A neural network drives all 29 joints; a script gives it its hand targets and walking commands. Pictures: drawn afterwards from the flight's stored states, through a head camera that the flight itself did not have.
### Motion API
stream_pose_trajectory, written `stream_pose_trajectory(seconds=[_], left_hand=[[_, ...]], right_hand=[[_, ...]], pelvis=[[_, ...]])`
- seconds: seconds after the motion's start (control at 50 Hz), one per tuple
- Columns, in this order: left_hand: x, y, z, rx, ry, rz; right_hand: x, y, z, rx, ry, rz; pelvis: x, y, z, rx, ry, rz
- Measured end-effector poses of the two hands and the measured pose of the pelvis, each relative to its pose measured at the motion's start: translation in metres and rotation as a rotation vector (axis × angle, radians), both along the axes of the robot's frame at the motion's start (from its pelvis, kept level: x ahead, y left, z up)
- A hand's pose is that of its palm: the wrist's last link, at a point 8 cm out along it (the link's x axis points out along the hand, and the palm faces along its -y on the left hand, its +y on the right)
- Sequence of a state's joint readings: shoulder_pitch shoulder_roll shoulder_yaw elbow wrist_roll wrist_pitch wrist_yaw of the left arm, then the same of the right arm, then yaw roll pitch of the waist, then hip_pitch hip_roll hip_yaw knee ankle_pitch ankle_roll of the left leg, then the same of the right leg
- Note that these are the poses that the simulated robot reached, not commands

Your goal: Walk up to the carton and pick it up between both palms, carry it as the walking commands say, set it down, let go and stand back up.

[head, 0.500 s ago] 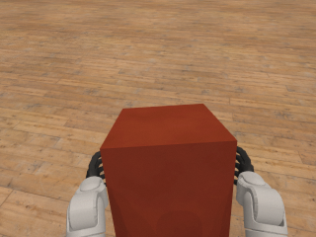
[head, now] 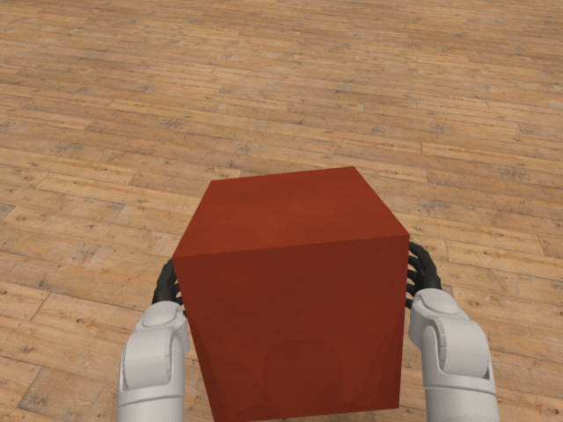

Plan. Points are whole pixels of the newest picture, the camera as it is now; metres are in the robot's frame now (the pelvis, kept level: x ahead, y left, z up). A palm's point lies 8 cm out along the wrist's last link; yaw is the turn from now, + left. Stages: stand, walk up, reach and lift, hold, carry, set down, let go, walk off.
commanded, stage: carry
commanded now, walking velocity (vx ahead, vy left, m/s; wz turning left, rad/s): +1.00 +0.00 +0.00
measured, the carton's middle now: (292, 279) +0.37 +0.02 -0.04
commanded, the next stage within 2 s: none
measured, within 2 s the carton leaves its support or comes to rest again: neither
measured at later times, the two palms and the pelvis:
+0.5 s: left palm (115, 237) +0.34 +0.26 +0.11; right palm (386, 253) +0.30 -0.09 +0.14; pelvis +0.10 +0.10 +0.00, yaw -4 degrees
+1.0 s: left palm (77, 136) +0.56 +0.40 +0.10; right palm (275, 138) +0.56 +0.05 +0.12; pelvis +0.30 +0.22 +0.00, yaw +0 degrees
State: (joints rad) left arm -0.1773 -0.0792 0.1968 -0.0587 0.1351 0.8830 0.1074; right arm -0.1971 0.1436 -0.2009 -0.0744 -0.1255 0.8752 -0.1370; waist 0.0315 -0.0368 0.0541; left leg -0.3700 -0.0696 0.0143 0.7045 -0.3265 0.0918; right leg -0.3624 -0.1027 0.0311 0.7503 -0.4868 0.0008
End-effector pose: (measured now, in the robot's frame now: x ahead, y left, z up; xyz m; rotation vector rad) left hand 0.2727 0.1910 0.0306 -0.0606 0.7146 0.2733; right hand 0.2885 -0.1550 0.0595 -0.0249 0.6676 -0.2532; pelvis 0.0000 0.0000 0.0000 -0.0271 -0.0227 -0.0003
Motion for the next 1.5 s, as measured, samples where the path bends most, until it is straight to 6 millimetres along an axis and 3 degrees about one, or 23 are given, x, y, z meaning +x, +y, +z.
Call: stream_pose_trajectory(seconds=[0.12,0.22,0.3,0.4,0.5,0.62,0.76,0.88,1.04,1.1,1.22,1.3,1.34,1.4,1.5], left_hand=[[-0.012,0.021,0.050,-0.028,-0.039,0.040],[-0.001,0.033,0.090,0.007,-0.097,0.013],[0.012,0.037,0.110,0.003,-0.181,-0.002],[0.028,0.049,0.101,-0.025,-0.162,-0.031],[0.063,0.068,0.077,-0.044,-0.076,-0.072],[0.103,0.100,0.081,-0.020,0.006,-0.079],[0.153,0.144,0.080,-0.026,0.000,-0.025],[0.210,0.178,0.081,-0.023,-0.034,0.023],[0.310,0.220,0.071,0.006,-0.062,0.030],[0.342,0.249,0.064,-0.003,-0.048,0.081],[0.398,0.298,0.039,-0.084,0.019,0.117],[0.467,0.334,0.051,-0.026,-0.066,0.062],[0.498,0.352,0.061,-0.021,-0.092,0.066],[0.531,0.367,0.064,-0.040,-0.042,0.060],[0.587,0.374,0.072,-0.027,0.013,0.012]], right_hand=[[-0.020,0.019,0.037,0.027,-0.039,-0.018],[-0.018,0.032,0.070,0.051,-0.100,-0.046],[-0.015,0.036,0.087,0.043,-0.182,-0.071],[-0.009,0.049,0.089,0.026,-0.165,-0.110],[0.015,0.070,0.078,0.012,-0.084,-0.162],[0.046,0.102,0.064,0.054,0.004,-0.181],[0.117,0.145,0.068,0.046,0.002,-0.127],[0.190,0.178,0.066,0.048,-0.029,-0.081],[0.294,0.220,0.049,0.068,-0.053,-0.071],[0.335,0.249,0.040,0.051,-0.022,-0.030],[0.416,0.301,0.049,-0.012,0.049,0.003],[0.463,0.334,0.041,0.040,-0.053,-0.046],[0.486,0.352,0.042,0.045,-0.073,-0.039],[0.514,0.367,0.048,0.023,-0.020,-0.047],[0.563,0.374,0.059,0.033,0.036,-0.082]], pelvis=[[-0.005,0.026,0.023,-0.027,0.060,-0.004],[0.014,0.045,0.031,-0.034,0.114,-0.038],[0.032,0.055,0.022,-0.004,0.101,-0.050],[0.063,0.072,0.013,-0.033,0.052,-0.061],[0.096,0.103,0.002,0.013,0.008,-0.075],[0.121,0.141,0.017,-0.009,0.015,-0.067],[0.165,0.171,0.023,-0.030,0.020,-0.045],[0.222,0.193,0.018,-0.046,0.036,-0.014],[0.325,0.231,-0.001,-0.110,0.038,0.023],[0.353,0.246,-0.002,-0.147,0.024,0.059],[0.423,0.289,0.011,-0.059,0.001,-0.009],[0.479,0.344,-0.008,-0.018,-0.008,-0.003],[0.499,0.360,-0.006,0.001,-0.006,-0.024],[0.535,0.376,0.008,0.004,0.029,-0.034],[0.604,0.392,0.025,0.010,0.063,-0.058]])
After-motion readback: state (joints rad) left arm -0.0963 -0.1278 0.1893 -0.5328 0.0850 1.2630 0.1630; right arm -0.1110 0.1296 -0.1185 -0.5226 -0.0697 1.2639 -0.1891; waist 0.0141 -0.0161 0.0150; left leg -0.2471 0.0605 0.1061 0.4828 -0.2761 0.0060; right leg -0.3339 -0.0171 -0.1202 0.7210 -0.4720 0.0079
